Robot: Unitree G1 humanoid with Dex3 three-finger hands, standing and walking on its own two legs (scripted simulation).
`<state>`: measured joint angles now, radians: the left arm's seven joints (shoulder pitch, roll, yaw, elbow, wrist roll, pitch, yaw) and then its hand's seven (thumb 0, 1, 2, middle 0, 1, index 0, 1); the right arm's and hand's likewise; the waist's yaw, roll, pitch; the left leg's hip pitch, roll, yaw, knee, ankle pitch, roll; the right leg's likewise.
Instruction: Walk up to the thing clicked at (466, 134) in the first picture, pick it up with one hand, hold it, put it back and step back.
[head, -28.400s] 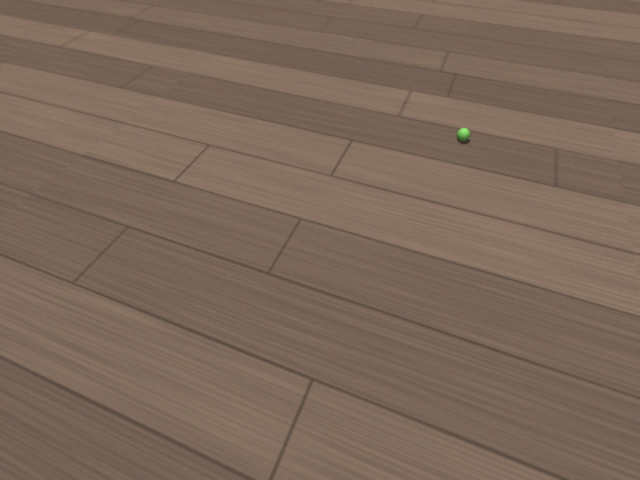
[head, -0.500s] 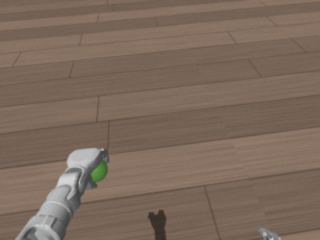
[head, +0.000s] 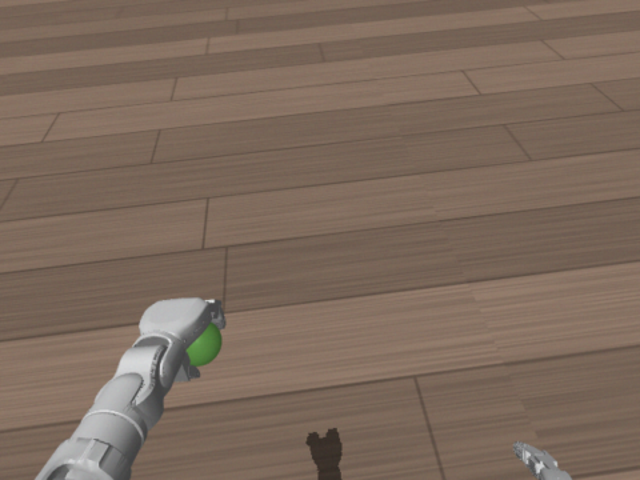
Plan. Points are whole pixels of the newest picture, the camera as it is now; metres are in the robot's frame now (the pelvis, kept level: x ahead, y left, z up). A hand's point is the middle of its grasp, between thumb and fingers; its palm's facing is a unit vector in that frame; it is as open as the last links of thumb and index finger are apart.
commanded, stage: hold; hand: left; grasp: from above
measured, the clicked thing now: (198, 342) +0.32 +0.22 -0.06
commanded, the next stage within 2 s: crouch in 0.80 s
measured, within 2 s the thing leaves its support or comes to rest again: neither
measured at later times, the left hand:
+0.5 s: hand (186, 355) +0.29 +0.22 -0.03, palm faces -0.44 -0.08 -0.90, open 9.3 cm
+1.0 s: hand (184, 352) +0.29 +0.23 -0.04, palm faces -0.43 -0.07 -0.90, open 9.3 cm
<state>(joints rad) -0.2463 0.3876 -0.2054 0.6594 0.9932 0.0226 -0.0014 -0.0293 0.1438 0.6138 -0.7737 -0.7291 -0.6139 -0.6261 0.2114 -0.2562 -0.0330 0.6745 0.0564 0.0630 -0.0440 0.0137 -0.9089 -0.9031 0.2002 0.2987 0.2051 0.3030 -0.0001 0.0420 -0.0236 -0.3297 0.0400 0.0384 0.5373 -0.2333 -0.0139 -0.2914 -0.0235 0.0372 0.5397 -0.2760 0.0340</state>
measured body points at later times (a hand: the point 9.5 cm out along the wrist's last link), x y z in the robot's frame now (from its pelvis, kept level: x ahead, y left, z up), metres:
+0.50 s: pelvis +0.00 +0.00 +0.00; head +0.00 -0.02 +0.45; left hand +0.30 +0.22 +0.02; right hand +0.15 -0.25 -0.11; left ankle +0.03 +0.13 -0.73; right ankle +0.00 -0.14 -0.73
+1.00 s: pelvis +0.00 +0.00 +0.00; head +0.01 -0.02 +0.45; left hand +0.31 +0.23 +0.02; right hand +0.15 -0.25 -0.11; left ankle +0.03 +0.13 -0.73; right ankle +0.00 -0.14 -0.73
